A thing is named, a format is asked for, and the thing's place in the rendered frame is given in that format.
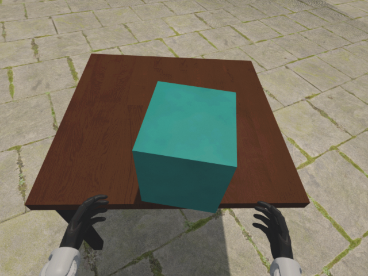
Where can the table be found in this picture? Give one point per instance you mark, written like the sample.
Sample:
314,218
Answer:
91,153

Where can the right robot forearm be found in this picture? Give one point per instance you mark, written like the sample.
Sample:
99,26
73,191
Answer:
285,267

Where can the robot right hand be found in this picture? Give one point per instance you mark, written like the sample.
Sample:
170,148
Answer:
276,232

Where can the left robot forearm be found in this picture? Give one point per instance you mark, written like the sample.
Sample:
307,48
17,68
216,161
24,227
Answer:
63,261

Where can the carton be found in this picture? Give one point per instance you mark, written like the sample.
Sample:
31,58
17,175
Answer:
185,154

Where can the robot left hand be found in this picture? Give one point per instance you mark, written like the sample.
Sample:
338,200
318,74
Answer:
81,221

